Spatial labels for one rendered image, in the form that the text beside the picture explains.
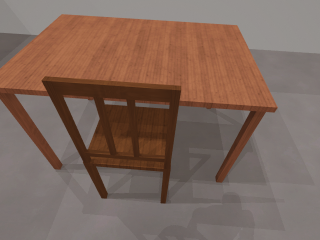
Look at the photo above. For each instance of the table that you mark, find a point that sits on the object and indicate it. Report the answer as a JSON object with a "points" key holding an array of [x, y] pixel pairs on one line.
{"points": [[211, 62]]}

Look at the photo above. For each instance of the chair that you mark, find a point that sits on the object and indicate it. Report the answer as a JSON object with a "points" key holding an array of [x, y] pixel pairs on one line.
{"points": [[126, 137]]}

